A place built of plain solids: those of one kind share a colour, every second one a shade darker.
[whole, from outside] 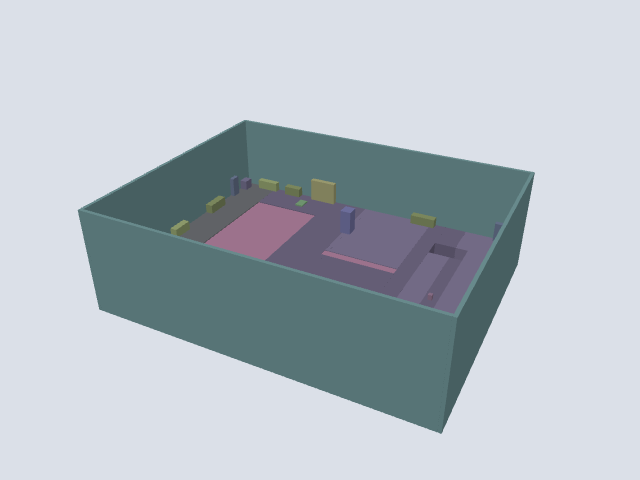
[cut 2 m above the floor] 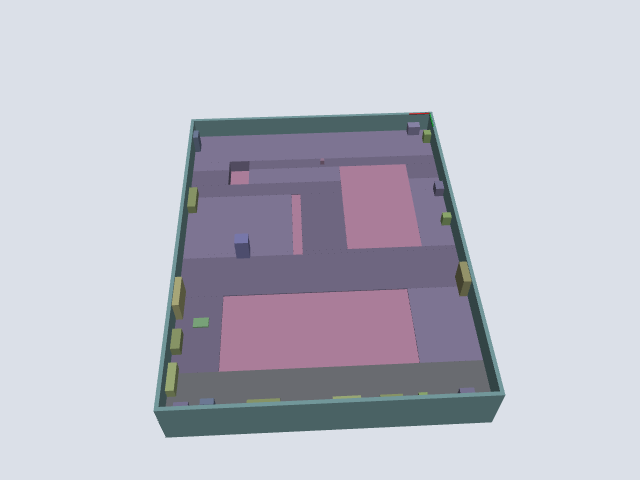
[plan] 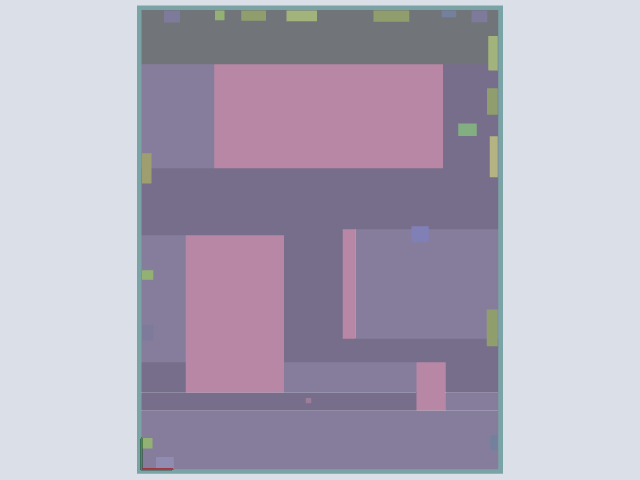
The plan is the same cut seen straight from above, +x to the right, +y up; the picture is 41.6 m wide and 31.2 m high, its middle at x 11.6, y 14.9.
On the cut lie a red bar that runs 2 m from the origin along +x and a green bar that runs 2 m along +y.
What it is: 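A vehicle workshop, tram depot or goods shed with inspection pits, wash bays, truck wells or a traverser pit in its floor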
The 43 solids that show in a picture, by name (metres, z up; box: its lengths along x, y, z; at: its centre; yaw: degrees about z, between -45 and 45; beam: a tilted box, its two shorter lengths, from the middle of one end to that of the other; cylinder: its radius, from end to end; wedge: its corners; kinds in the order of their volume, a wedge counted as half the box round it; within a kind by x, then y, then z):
{
 "floor_1": {"box": [2.87, 1.97, 2.4], "at": [1.44, 5.96, -1.2]},
 "floor_2": {"box": [2.87, 1.53, 2.4], "at": [1.44, 7.71, -1.2]},
 "floor_3": {"box": [2.87, 6.73, 2.4], "at": [1.44, 11.85, -1.2]},
 "floor_4": {"box": [4.73, 6.77, 2.4], "at": [2.37, 22.95, -1.2]},
 "floor_5": {"box": [13.08, 0.39, 2.4], "at": [6.54, 15.4, -1.2]},
 "floor_6": {"box": [17.87, 1.17, 2.4], "at": [8.94, 4.39, -1.2]},
 "floor_7": {"box": [3.82, 6.73, 2.4], "at": [11.17, 11.85, -1.2]},
 "floor_8": {"box": [23.19, 3.81, 2.4], "at": [11.6, 1.91, -1.2]},
 "floor_9": {"box": [23.19, 3.96, 2.4], "at": [11.6, 17.58, -1.2]},
 "floor_10": {"box": [8.61, 1.97, 2.4], "at": [13.56, 5.96, -1.2]},
 "floor_11": {"box": [13.93, 1.53, 2.4], "at": [16.23, 7.71, -1.2]},
 "floor_12": {"box": [9.29, 6.73, 2.4], "at": [18.55, 11.85, -1.2]},
 "floor_13": {"box": [9.29, 0.39, 2.4], "at": [18.55, 15.4, -1.2]},
 "floor_14": {"box": [3.59, 6.77, 2.4], "at": [21.39, 22.95, -1.2]},
 "floor_15": {"box": [3.42, 1.17, 2.4], "at": [21.48, 4.39, -1.2]},
 "floor_16": {"box": [3.42, 1.97, 2.4], "at": [21.48, 5.96, -1.2]},
 "bay_floor_1": {"box": [6.39, 10.23, 2.4], "at": [6.07, 10.1, -1.2]},
 "bay_floor_2": {"box": [14.87, 6.77, 2.33], "at": [12.16, 22.95, -1.24]},
 "bay_floor_3": {"box": [0.82, 7.12, 2.34], "at": [13.49, 12.04, -1.23]},
 "bay_floor_4": {"box": [1.9, 3.14, 1.11], "at": [18.82, 5.38, -1.85]},
 "wall_1": {"box": [0.3, 29.85, 9.63], "at": [-0.15, 14.93, 2.42]},
 "wall_2": {"box": [23.79, 0.3, 9.63], "at": [11.6, -0.15, 2.42]},
 "wall_3": {"box": [23.79, 0.3, 9.63], "at": [11.6, 30.0, 2.42]},
 "wall_4": {"box": [0.3, 29.85, 9.63], "at": [23.34, 14.93, 2.42]},
 "bench_1": {"box": [1.61, 0.67, 0.93], "at": [7.29, 29.48, 0.41]},
 "bench_2": {"box": [1.98, 0.7, 0.92], "at": [10.41, 29.47, 0.41]},
 "bench_3": {"box": [2.33, 0.74, 0.95], "at": [16.23, 29.45, 0.42]},
 "bench_4": {"box": [0.73, 2.39, 0.92], "at": [22.8, 9.2, 0.41]},
 "bench_5": {"box": [0.7, 1.73, 0.95], "at": [22.81, 23.91, 0.42]},
 "bench_6": {"box": [0.63, 2.24, 0.97], "at": [22.84, 27.04, 0.43]},
 "rack_1": {"box": [0.62, 1.97, 2.33], "at": [0.34, 19.55, 1.11]},
 "rack_2": {"box": [0.53, 2.67, 2.29], "at": [22.89, 20.32, 1.09]},
 "crates_1": {"box": [0.75, 1.01, 1.0], "at": [0.41, 8.87, 0.45]},
 "crates_2": {"box": [1.16, 0.77, 1.08], "at": [1.52, 0.41, 0.49]},
 "crates_3": {"box": [1.04, 0.78, 1.17], "at": [1.98, 29.43, 0.54]},
 "crates_4": {"box": [1.03, 0.76, 1.02], "at": [21.95, 29.44, 0.46]},
 "lift_1": {"box": [1.13, 1.03, 2.38], "at": [18.11, 15.28, 1.14]},
 "cupboard_1": {"box": [0.95, 0.45, 2.02], "at": [19.98, 29.59, 0.96]},
 "cupboard_2": {"box": [0.49, 1.04, 1.87], "at": [22.91, 1.73, 0.89]},
 "bin_1": {"box": [0.68, 0.7, 1.13], "at": [0.37, 1.69, 0.52]},
 "bin_2": {"box": [0.74, 0.62, 1.07], "at": [0.4, 12.63, 0.48]},
 "bin_3": {"box": [0.62, 0.64, 1.07], "at": [5.08, 29.5, 0.48]},
 "pallet_1": {"box": [1.2, 0.82, 0.2], "at": [21.19, 22.07, 0.05]}
}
